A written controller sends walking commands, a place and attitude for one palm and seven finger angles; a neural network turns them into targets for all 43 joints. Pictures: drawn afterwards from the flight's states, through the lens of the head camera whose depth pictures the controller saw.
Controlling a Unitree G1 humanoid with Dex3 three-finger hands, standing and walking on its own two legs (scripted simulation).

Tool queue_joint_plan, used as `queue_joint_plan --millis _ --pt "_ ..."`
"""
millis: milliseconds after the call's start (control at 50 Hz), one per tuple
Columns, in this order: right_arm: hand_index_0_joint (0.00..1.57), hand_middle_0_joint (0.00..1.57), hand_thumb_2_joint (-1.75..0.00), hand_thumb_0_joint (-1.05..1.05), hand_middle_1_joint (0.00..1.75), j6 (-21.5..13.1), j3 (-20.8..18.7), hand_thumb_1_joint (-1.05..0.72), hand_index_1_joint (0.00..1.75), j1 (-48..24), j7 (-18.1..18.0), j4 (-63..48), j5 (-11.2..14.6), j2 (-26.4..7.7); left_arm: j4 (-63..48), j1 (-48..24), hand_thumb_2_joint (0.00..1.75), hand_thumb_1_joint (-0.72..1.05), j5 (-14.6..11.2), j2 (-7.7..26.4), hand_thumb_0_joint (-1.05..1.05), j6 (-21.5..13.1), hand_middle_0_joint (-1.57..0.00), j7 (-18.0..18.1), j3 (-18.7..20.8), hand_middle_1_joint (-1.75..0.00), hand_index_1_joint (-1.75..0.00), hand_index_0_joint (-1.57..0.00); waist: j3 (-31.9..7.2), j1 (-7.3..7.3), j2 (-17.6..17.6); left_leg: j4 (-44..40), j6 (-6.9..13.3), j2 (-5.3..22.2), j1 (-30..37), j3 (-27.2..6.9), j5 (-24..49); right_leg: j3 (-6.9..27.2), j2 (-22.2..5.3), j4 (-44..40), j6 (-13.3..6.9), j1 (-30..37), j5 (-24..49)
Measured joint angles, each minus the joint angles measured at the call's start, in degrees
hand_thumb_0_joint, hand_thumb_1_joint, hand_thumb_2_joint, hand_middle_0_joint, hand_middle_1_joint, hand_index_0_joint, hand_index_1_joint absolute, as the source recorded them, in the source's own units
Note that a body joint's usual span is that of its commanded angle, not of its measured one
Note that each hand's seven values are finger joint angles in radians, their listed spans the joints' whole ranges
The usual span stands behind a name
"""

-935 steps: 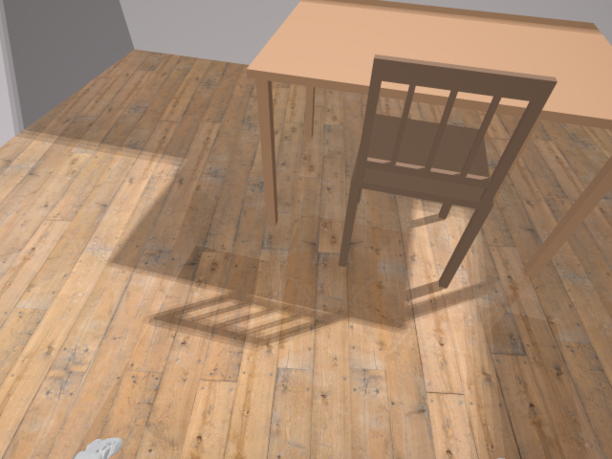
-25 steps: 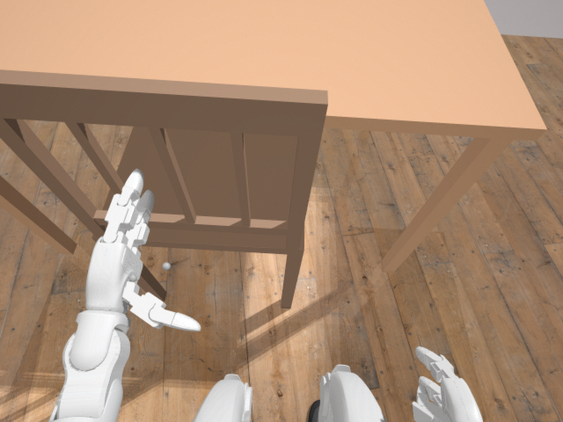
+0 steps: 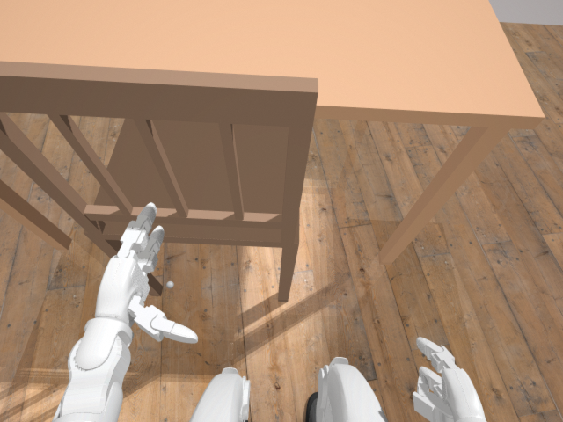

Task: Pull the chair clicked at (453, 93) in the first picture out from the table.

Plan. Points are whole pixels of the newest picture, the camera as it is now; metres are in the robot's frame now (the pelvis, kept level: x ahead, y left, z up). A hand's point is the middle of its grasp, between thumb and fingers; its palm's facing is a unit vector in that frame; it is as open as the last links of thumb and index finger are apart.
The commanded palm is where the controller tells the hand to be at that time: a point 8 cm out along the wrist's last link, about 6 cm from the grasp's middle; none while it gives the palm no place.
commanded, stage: aim the fingers beside a spindle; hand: left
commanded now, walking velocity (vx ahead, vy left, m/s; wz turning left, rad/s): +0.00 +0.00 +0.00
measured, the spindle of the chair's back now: (166, 173) +0.47 +0.19 +0.02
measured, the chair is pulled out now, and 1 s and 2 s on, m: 0.00 0.00 0.00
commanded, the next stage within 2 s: push the fingers through the gap in 0.18 s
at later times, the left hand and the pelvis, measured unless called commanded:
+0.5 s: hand (156, 248) +0.34 +0.17 +0.04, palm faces +0.01 -1.00 -0.06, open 16.9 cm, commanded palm +0.32 +0.22 +0.02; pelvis +0.00 +0.01 -0.01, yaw +0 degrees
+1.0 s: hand (178, 224) +0.38 +0.16 +0.01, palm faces -0.05 -1.00 -0.03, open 17.0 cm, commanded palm +0.37 +0.21 +0.02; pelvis +0.00 +0.01 +0.00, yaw +0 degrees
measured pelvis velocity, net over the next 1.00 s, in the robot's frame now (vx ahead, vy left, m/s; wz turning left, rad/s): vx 0.00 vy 0.01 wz -0.01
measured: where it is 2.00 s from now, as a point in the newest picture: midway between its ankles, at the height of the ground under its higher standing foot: outside the picture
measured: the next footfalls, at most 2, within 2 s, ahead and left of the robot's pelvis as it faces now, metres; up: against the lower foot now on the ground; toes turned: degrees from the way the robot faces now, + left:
none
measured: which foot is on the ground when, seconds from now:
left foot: down 0.00-1.00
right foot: down 0.00-1.00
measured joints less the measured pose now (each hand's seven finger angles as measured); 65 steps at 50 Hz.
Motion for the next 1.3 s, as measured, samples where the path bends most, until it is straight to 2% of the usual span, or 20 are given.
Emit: queue_joint_plan --millis 80,160,200,240,280,320,360,420,460,500,540,640,680,760,840,920,1000,1080,1160,1300 --pt "0.2 0.2 -0.9 0.01 0.3 -1.7 -0.7 -0.91 0.3 0.4 -1.0 0.5 -0.8 0.5 -10.3 4.8 0.3 -0.49 0.3 -0.4 -0.01 -4.4 -0.06 2.0 -1.6 -0.08 -0.07 -0.06 0.8 0.03 -0.4 -0.8 -0.1 0.1 1.1 0.0 0.1 0.0 0.2 -0.9 0.0 1.1 0.2" --pt "0.2 0.2 -0.9 0.01 0.3 -1.6 -0.4 -0.91 0.3 0.5 -0.5 2.3 -1.2 0.3 -9.9 1.4 0.3 -0.5 1.2 1.0 -0.01 -8.5 -0.06 4.0 0.9 -0.08 -0.08 -0.07 -0.3 0.48 -0.2 -1.2 -0.2 -0.1 1.4 -0.4 0.3 -0.4 -0.1 -1.2 0.0 1.6 0.1" --pt "0.2 0.2 -0.9 0.01 0.3 -0.9 0.1 -0.91 0.3 0.3 -0.1 2.7 -0.8 0.0 -4.6 -2.2 0.3 -0.5 0.8 1.8 -0.01 -7.4 -0.06 3.2 2.4 -0.08 -0.08 -0.07 -1.0 0.58 0.0 -0.7 -0.2 -0.2 0.7 -0.5 0.2 -0.5 -0.2 -0.8 0.0 1.1 -0.1" --pt "0.2 0.2 -0.9 0.01 0.3 -0.3 0.4 -0.91 0.3 0.1 0.2 2.3 -0.1 -0.4 1.1 -4.9 0.3 -0.5 -0.1 2.1 -0.01 -4.3 -0.06 1.4 3.0 -0.08 -0.08 -0.06 -1.0 0.51 0.2 -0.2 -0.1 -0.2 0.1 -0.5 0.1 -0.5 -0.2 -0.3 0.0 0.4 -0.1" --pt "0.2 0.2 -0.9 0.01 0.3 0.0 0.5 -0.91 0.3 0.1 0.2 1.5 0.3 -0.6 4.4 -5.4 0.3 -0.5 -0.9 1.9 -0.01 -0.9 -0.06 -0.6 2.4 -0.08 -0.07 -0.06 -0.7 0.22 0.4 0.1 0.0 -0.2 -0.5 -0.3 0.0 -0.3 -0.2 -0.1 0.1 -0.2 -0.1" --pt "0.2 0.2 -0.9 0.01 0.3 -0.3 0.2 -0.91 0.3 0.1 -0.2 0.7 0.3 -0.5 3.6 -3.6 0.3 -0.49 -1.0 1.0 -0.01 0.9 -0.05 -1.7 1.1 -0.08 -0.07 -0.06 -0.2 -0.19 0.3 0.1 0.2 -0.1 -0.7 0.0 -0.1 0.0 0.0 -0.1 0.2 -0.6 0.0" --pt "0.2 0.2 -0.9 0.01 0.3 -1.1 -0.2 -0.91 0.3 0.2 -0.7 0.5 -0.2 -0.2 0.0 -1.3 0.3 -0.49 -0.6 0.0 -0.01 -0.2 -0.05 -1.5 0.1 -0.08 -0.07 -0.06 0.5 -0.45 -0.1 0.1 0.3 0.1 -0.7 0.2 -0.2 0.2 0.1 -0.2 0.4 -0.6 0.1" --pt "0.2 0.2 -0.9 0.01 0.3 -2.2 -0.6 -0.91 0.3 0.5 -1.1 1.4 -1.2 0.3 -5.2 0.1 0.3 -0.49 0.5 -0.7 -0.01 -5.3 -0.06 1.3 -0.3 -0.08 -0.08 -0.06 0.6 -0.54 -0.8 0.1 0.3 0.1 -0.8 0.3 -0.3 0.4 0.1 -0.2 0.4 -0.8 0.1" --pt "0.2 0.2 -0.9 0.01 0.3 -2.4 -0.7 -0.91 0.3 0.5 -0.7 2.5 -1.7 0.4 -6.0 -1.4 0.3 -0.5 1.3 -0.3 -0.01 -8.5 -0.06 3.4 0.5 -0.08 -0.08 -0.07 0.1 -0.46 -0.9 0.6 0.3 -0.1 -1.3 0.1 -0.4 0.2 -0.1 0.3 0.5 -1.2 -0.2" --pt "0.2 0.2 -0.9 0.01 0.3 -1.9 -0.5 -0.91 0.3 0.2 -0.1 3.3 -1.8 0.3 -4.2 -4.4 0.3 -0.5 1.7 0.5 -0.01 -9.6 -0.06 4.3 1.8 -0.08 -0.08 -0.07 -0.5 -0.32 -0.7 1.4 0.4 -0.3 -2.1 -0.1 -0.7 0.0 -0.3 1.0 0.5 -1.8 -0.5" --pt "0.2 0.2 -0.9 0.01 0.3 -1.0 -0.3 -0.91 0.3 -0.1 0.5 3.6 -1.6 0.1 -0.9 -7.4 0.3 -0.5 1.7 1.3 -0.01 -8.1 -0.06 3.9 2.5 -0.08 -0.08 -0.06 -0.8 -0.17 -0.2 2.1 0.4 -0.3 -2.8 -0.2 -0.9 -0.2 -0.3 1.5 0.5 -2.3 -0.6" --pt "0.2 0.2 -0.9 0.01 0.3 0.7 0.0 -0.91 0.3 -0.2 0.2 2.1 -0.4 0.0 3.6 -9.6 0.3 -0.5 0.8 1.4 -0.01 0.3 -0.06 0.5 0.4 -0.08 -0.07 -0.06 0.1 -0.23 0.9 1.4 0.8 -0.4 -2.4 0.2 -0.4 0.3 -0.3 0.5 0.9 -2.0 0.0" --pt "0.2 0.2 -0.9 0.01 0.3 0.6 0.0 -0.91 0.3 0.0 -0.3 1.7 -0.4 0.3 2.6 -8.7 0.3 -0.5 0.6 0.4 -0.01 1.2 -0.06 0.9 0.0 -0.08 -0.07 -0.05 0.5 -0.43 0.9 0.4 1.0 -0.3 -1.7 0.6 -0.1 0.6 -0.2 -0.3 1.1 -1.5 0.5" --pt "0.2 0.2 -0.9 0.01 0.3 -0.3 0.0 -0.91 0.3 0.8 -0.7 2.3 -1.2 0.8 0.8 -8.4 0.3 -0.5 1.4 -0.8 -0.01 -2.9 -0.06 4.3 0.6 -0.08 -0.07 -0.05 0.4 -0.52 0.2 -0.6 1.0 -0.4 -1.0 0.9 0.4 1.0 -0.3 -1.0 1.2 -1.0 0.8" --pt "0.2 0.2 -0.9 0.01 0.3 -0.2 0.2 -0.91 0.3 0.9 -0.1 3.9 -1.8 0.6 4.0 -13.3 0.3 -0.5 3.2 0.1 -0.01 -7.1 -0.06 6.2 1.4 -0.08 -0.07 -0.05 -0.3 -0.49 -0.3 0.5 0.8 -0.6 -2.0 0.3 0.0 0.4 -0.5 0.0 1.0 -1.7 0.3" --pt "0.2 0.2 -0.9 0.01 0.3 1.1 0.2 -0.91 0.3 0.6 0.4 4.1 -1.4 0.2 10.0 -18.5 0.3 -0.5 3.8 1.5 -0.01 -4.3 -0.06 4.2 1.2 -0.08 -0.07 -0.05 -0.2 -0.93 0.0 1.5 0.7 -0.5 -3.2 0.0 -0.1 0.1 -0.5 0.7 0.8 -2.6 0.2" --pt "0.2 0.2 -0.9 0.01 0.3 2.2 -0.3 -0.91 0.3 0.9 0.1 3.1 -0.9 0.0 10.2 -18.4 0.3 -0.5 2.5 1.0 -0.01 -1.4 -0.06 3.4 2.4 -0.08 -0.07 -0.04 0.5 -1.44 0.4 0.3 0.7 -0.3 -2.5 0.6 0.3 0.6 -0.1 -0.3 0.9 -2.3 0.8" --pt "0.2 0.2 -0.9 0.01 0.3 2.1 -0.3 -0.91 0.3 1.8 -0.2 3.4 -1.2 0.1 9.9 -17.8 0.3 -0.5 2.8 0.9 -0.01 -3.4 -0.06 4.5 3.2 -0.08 -0.07 -0.04 0.4 -1.47 0.2 -1.1 0.7 -0.1 -1.4 1.0 0.8 1.1 0.0 -1.4 0.9 -1.5 1.2" --pt "0.2 0.2 -0.9 0.01 0.3 2.0 -0.1 -0.91 0.3 2.3 -0.1 4.6 -1.4 0.1 13.3 -20.7 0.3 -0.5 3.4 1.7 -0.01 -5.9 -0.06 5.1 4.2 -0.08 -0.07 -0.05 0.1 -1.6 -0.2 -1.0 0.5 -0.2 -1.6 0.7 0.7 0.8 0.0 -1.2 0.7 -1.7 1.0" --pt "0.2 0.2 -0.9 0.01 0.3 2.5 -0.2 -0.91 0.3 2.1 -0.1 5.0 -1.3 -0.2 19.3 -25.4 0.3 -0.5 3.4 3.3 -0.01 -5.0 -0.06 2.7 4.8 -0.08 -0.07 -0.06 0.6 -2.34 0.0 -0.3 0.3 0.0 -2.8 0.3 0.7 0.4 0.1 -0.9 0.4 -2.6 1.1"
